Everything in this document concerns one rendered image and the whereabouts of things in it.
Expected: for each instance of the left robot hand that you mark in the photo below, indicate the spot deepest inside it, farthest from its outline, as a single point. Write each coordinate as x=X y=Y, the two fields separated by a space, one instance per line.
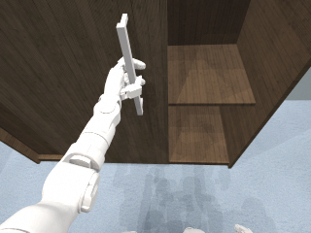
x=118 y=82

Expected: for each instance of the wardrobe door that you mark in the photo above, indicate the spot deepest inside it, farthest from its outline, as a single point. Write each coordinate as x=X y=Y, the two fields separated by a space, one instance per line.
x=55 y=58
x=21 y=131

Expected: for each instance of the handle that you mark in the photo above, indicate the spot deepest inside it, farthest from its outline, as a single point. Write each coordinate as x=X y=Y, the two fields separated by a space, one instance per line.
x=128 y=60

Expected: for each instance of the robot left upper arm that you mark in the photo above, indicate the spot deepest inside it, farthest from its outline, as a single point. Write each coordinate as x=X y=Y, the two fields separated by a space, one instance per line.
x=71 y=190

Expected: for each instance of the robot left forearm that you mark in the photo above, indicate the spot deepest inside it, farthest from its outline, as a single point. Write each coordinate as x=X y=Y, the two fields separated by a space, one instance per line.
x=89 y=151

